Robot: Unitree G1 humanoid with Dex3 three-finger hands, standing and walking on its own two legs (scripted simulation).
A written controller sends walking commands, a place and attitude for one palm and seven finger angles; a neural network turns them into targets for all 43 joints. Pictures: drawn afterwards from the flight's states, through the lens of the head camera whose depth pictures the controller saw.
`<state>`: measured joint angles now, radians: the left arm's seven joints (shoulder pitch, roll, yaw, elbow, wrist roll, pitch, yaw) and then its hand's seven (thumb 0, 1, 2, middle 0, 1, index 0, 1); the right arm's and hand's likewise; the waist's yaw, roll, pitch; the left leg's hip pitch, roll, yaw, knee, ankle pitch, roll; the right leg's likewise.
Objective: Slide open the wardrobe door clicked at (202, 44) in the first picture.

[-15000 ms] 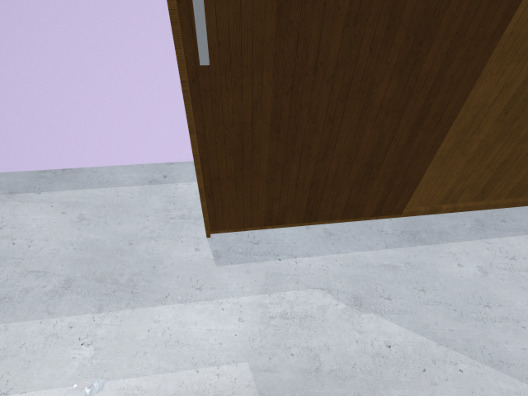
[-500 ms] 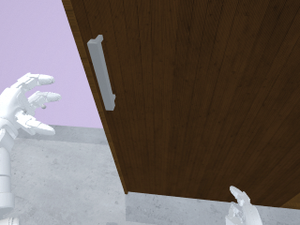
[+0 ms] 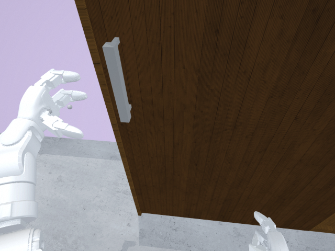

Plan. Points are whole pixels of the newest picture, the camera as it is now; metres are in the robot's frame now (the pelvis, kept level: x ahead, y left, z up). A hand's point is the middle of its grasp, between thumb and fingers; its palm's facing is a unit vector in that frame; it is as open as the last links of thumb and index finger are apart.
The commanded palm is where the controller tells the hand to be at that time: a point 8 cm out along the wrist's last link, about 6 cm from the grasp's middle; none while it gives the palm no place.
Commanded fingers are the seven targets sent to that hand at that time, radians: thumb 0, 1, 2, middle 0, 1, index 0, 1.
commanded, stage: move the hooked fingers beside the handle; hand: left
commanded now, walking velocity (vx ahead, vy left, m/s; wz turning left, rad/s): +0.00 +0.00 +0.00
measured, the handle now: (121, 83) +0.46 +0.15 +0.19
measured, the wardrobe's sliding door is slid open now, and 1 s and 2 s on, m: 0.00 0.00 0.00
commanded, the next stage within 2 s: feel for the door with the fingertips in 1.62 s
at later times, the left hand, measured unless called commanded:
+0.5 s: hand (88, 95) +0.41 +0.22 +0.19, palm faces +0.01 -1.00 -0.04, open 13.9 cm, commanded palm +0.39 +0.27 +0.20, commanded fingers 0.00 -0.50 0.30 -0.30 -1.20 -0.30 -1.20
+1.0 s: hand (84, 98) +0.40 +0.23 +0.19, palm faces +0.01 -1.00 -0.03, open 13.9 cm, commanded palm +0.38 +0.27 +0.20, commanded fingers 0.00 -0.50 0.30 -0.30 -1.20 -0.30 -1.20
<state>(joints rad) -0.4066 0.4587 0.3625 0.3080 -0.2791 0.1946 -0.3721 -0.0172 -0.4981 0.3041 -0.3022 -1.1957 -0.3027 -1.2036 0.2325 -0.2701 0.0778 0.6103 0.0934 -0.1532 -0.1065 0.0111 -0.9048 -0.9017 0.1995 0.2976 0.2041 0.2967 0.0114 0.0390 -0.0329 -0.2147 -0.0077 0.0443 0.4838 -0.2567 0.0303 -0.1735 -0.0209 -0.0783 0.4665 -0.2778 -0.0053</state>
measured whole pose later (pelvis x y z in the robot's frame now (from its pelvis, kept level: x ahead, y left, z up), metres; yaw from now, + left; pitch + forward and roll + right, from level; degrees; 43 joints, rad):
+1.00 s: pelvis +0.01 -0.01 +0.00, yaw -1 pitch +1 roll +0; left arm -0.53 0.48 0.36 0.55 -0.23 0.14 -0.34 -0.02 -0.50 0.30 -0.30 -1.20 -0.30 -1.20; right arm 0.27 -0.28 0.05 0.60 0.10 -0.08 -0.09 0.01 -0.91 -0.90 0.20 0.30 0.20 0.30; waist -0.02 0.04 -0.05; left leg -0.23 0.01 0.06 0.47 -0.26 0.02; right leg -0.20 0.00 -0.06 0.46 -0.28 -0.01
